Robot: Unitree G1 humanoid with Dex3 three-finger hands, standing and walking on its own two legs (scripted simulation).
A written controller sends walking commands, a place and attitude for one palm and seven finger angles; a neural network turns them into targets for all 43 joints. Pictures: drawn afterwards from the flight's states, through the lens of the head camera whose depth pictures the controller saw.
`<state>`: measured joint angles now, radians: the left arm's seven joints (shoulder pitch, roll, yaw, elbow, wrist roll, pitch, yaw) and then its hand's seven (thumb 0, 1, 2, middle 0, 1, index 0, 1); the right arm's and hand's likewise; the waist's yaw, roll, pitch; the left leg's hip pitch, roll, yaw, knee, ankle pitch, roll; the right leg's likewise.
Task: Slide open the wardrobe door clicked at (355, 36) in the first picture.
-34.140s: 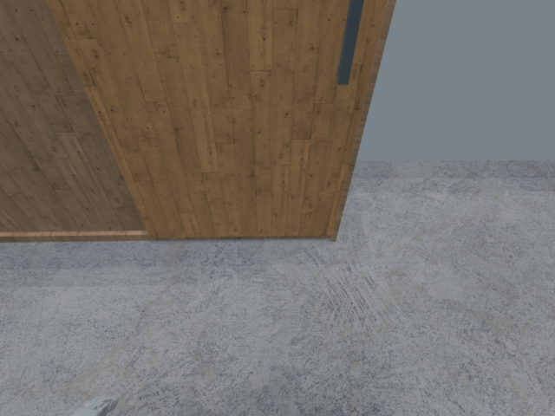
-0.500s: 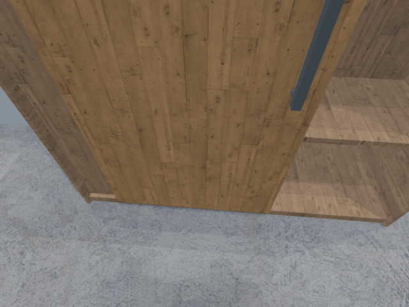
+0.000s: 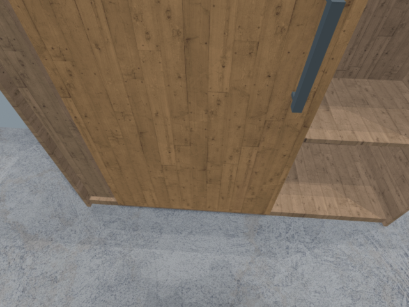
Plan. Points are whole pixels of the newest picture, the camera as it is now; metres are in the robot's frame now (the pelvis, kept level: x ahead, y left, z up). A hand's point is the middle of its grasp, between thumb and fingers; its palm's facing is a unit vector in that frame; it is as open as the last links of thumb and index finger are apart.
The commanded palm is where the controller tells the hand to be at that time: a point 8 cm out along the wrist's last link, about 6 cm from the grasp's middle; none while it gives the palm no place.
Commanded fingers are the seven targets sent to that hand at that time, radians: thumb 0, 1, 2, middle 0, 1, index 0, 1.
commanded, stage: stand and wait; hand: right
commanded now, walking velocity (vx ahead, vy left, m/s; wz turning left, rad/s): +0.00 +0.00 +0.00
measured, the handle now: (310, 59) +0.64 -0.22 +0.16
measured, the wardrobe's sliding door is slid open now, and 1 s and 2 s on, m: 0.61 0.61 0.61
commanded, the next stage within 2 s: none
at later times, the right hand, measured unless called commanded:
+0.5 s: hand out of the picture +0.09 -0.23 -0.16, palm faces -0.03 +0.94 -0.33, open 7.4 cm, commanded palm none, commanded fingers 0.00 -0.90 -0.90 0.20 0.30 0.20 0.30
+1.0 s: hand out of the picture +0.09 -0.21 -0.16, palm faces -0.03 +0.94 -0.33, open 7.4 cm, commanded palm none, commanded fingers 0.00 -0.90 -0.90 0.20 0.30 0.20 0.30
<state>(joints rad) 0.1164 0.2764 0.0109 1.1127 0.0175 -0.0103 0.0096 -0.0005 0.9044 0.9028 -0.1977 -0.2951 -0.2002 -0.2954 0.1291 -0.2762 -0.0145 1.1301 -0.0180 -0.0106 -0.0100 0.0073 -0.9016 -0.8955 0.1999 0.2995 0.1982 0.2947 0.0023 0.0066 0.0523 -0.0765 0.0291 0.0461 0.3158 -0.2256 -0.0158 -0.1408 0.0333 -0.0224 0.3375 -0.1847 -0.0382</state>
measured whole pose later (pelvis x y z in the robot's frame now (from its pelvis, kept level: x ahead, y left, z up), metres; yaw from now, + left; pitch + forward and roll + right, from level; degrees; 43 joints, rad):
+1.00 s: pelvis +0.01 +0.03 +0.00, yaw +0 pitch -1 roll +0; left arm 0.10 0.32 0.00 1.12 0.02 -0.01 0.01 0.00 0.90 0.90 -0.20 -0.30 -0.20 -0.30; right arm 0.10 -0.32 -0.01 1.12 -0.02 -0.01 -0.01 0.01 -0.90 -0.90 0.20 0.30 0.20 0.29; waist 0.01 0.00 0.05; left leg -0.04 -0.01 0.05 0.27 -0.21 0.02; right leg -0.10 0.00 -0.02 0.29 -0.17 0.00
